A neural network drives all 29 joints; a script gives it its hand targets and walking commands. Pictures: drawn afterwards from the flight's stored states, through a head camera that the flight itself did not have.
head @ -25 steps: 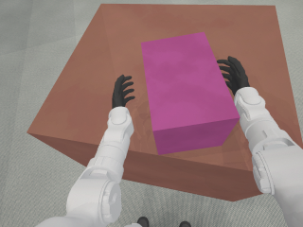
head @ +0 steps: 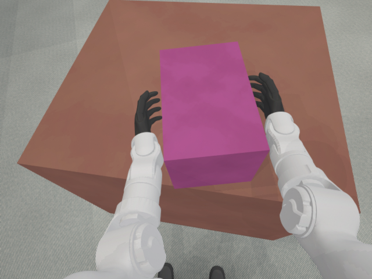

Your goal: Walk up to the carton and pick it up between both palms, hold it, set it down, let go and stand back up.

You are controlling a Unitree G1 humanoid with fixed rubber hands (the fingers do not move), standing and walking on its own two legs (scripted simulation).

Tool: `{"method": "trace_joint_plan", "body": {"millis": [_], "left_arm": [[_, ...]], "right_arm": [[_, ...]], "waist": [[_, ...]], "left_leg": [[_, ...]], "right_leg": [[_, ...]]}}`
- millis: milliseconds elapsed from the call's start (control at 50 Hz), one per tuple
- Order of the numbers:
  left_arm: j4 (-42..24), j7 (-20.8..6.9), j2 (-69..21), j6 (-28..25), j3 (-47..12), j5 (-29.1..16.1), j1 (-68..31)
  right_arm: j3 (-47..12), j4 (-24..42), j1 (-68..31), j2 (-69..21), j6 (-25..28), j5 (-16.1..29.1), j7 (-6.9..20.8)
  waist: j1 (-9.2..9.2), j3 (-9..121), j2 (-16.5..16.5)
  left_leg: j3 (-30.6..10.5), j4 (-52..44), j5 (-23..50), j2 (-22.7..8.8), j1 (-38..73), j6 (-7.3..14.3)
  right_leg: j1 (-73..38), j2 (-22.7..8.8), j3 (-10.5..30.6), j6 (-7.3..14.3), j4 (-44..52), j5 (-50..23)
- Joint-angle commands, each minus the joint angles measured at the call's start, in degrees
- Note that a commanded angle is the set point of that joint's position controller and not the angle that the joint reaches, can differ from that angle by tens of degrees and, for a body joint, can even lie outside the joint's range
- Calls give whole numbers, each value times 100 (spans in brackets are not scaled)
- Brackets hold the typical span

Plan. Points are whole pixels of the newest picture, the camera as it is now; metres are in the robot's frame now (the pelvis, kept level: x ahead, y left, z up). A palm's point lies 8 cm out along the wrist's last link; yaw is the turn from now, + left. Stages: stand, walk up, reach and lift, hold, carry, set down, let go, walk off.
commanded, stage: reach and lift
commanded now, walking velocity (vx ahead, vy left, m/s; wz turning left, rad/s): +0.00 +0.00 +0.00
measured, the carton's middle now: (205, 116) +0.47 +0.03 +0.01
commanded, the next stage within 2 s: none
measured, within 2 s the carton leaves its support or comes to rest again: neither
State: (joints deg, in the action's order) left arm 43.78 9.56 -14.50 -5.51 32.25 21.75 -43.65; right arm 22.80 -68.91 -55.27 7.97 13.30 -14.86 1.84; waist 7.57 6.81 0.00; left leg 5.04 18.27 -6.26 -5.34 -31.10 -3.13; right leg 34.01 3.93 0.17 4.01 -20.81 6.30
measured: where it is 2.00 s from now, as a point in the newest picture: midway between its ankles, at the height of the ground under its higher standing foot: outside the picture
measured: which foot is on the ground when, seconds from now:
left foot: down 0.00-1.00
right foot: down 0.00-1.00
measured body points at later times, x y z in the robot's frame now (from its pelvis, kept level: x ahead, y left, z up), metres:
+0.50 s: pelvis +0.02 +0.00 +0.00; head +0.11 +0.00 +0.44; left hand +0.41 +0.16 +0.04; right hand +0.48 -0.11 +0.04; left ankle +0.00 +0.16 -0.74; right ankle +0.01 -0.07 -0.74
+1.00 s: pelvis +0.01 +0.00 +0.00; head +0.11 +0.00 +0.44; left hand +0.41 +0.16 +0.04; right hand +0.48 -0.11 +0.04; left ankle +0.00 +0.16 -0.74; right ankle +0.01 -0.07 -0.74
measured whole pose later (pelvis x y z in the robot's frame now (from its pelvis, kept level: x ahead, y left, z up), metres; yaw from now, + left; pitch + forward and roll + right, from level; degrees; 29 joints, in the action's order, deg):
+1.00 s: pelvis +0.01 +0.00 +0.00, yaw +1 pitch +17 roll +1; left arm 39.8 9.0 -15.5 -5.0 30.2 23.0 -38.6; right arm 26.4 -69.9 -51.4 5.8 18.4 -17.5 2.0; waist 5.4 5.5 0.6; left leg 3.7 16.9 -7.0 -5.2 -26.3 -3.0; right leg 28.2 3.8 -1.4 4.1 -18.7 7.2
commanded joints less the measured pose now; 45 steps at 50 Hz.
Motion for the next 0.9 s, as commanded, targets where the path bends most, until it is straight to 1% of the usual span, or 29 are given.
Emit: {"method": "trace_joint_plan", "body": {"millis": [0,100,260,280,320,360,500,640,880], "left_arm": [[-467,-386,-1805,-215,-1215,350,-2332],[-550,-371,-1868,-167,-1323,409,-2165],[-634,-391,-2025,-123,-1522,433,-1886],[-749,-374,-2138,-127,-1764,344,-1956],[-715,-361,-2184,-129,-1807,334,-1907],[-696,-368,-2184,-147,-1798,332,-1912],[-624,-382,-2256,-173,-1752,339,-1940],[-609,-360,-2304,-149,-1758,329,-1992],[-532,-350,-2332,-115,-1801,273,-2035]], "right_arm": [[-439,431,-2503,-2455,581,-734,686],[-344,348,-2376,-2519,671,-834,709],[-466,307,-2228,-2685,790,-772,687],[-480,228,-2194,-2724,837,-781,645],[-583,216,-2190,-2802,889,-721,594],[-645,223,-2208,-2847,913,-690,578],[-681,217,-2211,-2908,918,-676,595],[-676,182,-2214,-2941,889,-673,619],[-747,105,-2236,-2998,888,-614,628]], "waist": [[156,3440,812],[112,3220,685],[54,3001,573],[-66,3293,485],[-50,3263,472],[-45,3184,514],[-25,3174,576],[-29,3202,561],[-24,3143,555]], "left_leg": [[336,73,1331,337,1054,425],[342,73,1403,338,1253,433],[298,102,1564,344,1279,434],[313,163,1759,296,1367,369],[289,200,1834,297,1281,367],[265,142,1733,301,1127,389],[249,47,1585,281,1125,394],[247,34,1525,268,1182,398],[228,17,1443,272,1094,422]], "right_leg": [[-3303,-308,-198,-488,-375,-2955],[-3197,-307,-245,-488,-332,-2911],[-3258,-323,-265,-496,-373,-3272],[-3261,-319,-319,-480,-322,-3674],[-3332,-338,-302,-459,-356,-3935],[-3463,-370,-285,-481,-380,-4017],[-3514,-384,-277,-473,-327,-3767],[-3418,-377,-285,-442,-273,-3494],[-3407,-385,-276,-449,-272,-3396]]}}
